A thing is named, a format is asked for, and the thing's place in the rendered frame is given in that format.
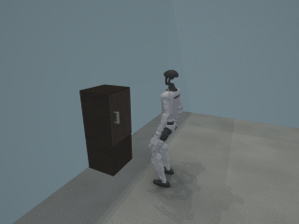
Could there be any right robot foot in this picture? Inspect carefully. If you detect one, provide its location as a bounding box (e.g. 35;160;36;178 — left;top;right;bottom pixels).
164;167;174;175

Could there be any left robot forearm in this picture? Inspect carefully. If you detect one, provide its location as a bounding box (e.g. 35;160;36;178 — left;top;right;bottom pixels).
154;113;167;138

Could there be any handle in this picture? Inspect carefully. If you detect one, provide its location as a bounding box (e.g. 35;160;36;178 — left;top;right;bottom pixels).
114;111;120;124

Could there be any robot left hand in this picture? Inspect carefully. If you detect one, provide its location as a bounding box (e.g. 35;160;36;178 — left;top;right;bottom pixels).
149;136;160;153

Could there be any left robot upper arm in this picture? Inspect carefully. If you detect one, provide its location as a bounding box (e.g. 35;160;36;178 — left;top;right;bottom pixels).
160;91;170;119

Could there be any left robot shin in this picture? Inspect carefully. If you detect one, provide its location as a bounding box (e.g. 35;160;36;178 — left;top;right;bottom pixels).
151;156;166;183

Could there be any cupboard door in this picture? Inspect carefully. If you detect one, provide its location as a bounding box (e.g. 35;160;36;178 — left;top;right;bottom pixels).
108;89;132;146

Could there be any right robot forearm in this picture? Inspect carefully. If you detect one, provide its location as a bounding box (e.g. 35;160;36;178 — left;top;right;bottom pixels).
173;109;183;124

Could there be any right robot upper arm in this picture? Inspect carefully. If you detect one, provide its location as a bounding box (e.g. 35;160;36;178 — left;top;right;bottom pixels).
177;88;183;111

